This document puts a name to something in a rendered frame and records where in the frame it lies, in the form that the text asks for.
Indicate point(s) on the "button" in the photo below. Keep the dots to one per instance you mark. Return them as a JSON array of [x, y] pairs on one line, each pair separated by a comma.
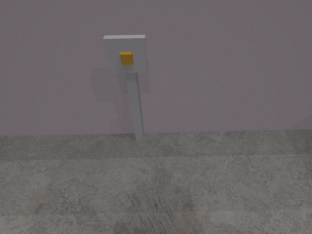
[[126, 58]]

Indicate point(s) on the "panel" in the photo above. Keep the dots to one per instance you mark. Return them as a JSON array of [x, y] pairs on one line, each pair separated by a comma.
[[116, 44]]

